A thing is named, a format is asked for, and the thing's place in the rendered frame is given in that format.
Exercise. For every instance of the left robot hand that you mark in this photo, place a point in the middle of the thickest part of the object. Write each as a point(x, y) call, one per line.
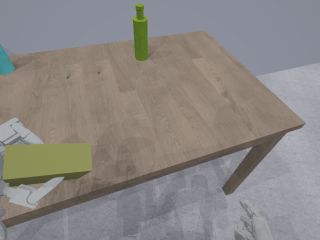
point(13, 132)

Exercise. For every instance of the sponge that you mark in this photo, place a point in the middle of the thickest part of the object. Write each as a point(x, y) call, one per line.
point(29, 164)

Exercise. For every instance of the right robot hand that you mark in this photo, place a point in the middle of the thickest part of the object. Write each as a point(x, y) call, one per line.
point(258, 227)

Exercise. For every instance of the table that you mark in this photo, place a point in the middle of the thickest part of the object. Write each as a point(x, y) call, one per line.
point(188, 103)

